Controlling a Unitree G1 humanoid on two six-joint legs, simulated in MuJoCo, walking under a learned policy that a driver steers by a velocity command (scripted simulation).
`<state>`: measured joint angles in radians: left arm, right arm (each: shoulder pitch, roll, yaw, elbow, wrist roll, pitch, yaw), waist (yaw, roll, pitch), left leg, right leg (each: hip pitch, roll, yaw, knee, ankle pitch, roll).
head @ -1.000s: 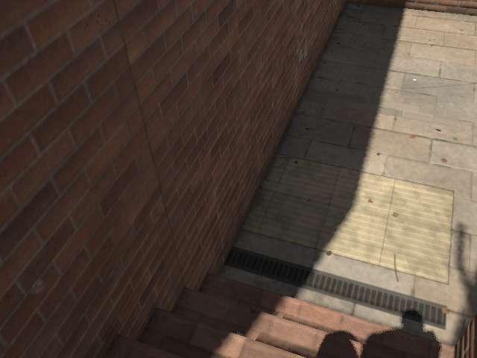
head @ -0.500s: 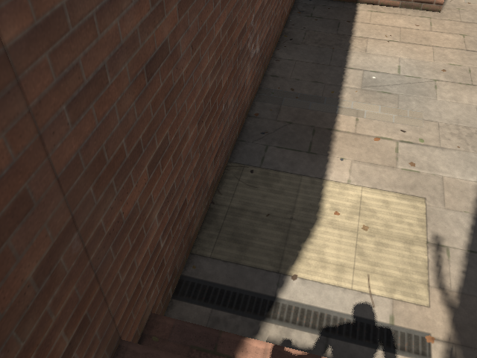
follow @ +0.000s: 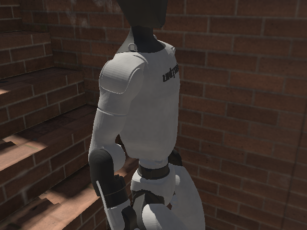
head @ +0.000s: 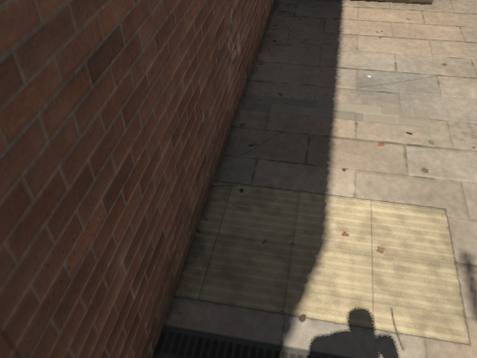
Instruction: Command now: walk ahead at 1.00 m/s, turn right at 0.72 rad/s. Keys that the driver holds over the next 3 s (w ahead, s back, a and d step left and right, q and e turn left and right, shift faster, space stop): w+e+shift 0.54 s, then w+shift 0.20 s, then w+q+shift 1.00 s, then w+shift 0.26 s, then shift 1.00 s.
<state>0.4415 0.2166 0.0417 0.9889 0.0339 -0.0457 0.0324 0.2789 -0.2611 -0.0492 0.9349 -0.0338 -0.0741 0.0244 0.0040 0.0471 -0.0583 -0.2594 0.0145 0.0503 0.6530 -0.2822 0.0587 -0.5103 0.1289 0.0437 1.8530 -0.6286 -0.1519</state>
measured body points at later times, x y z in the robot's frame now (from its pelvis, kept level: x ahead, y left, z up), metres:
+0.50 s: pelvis +0.31 -0.05 -0.28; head +0.30 -0.07 +0.16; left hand +0.33 +0.19 -0.42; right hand +0.40 -0.33 -0.39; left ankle +0.52 +0.06 -0.93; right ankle +0.17 -0.08 -0.93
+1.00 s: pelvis +0.67 -0.23 -0.56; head +0.67 -0.22 -0.11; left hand +0.98 -0.23 -0.64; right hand +0.40 -0.25 -0.69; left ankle +0.50 +0.04 -1.07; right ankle +0.69 -0.36 -1.31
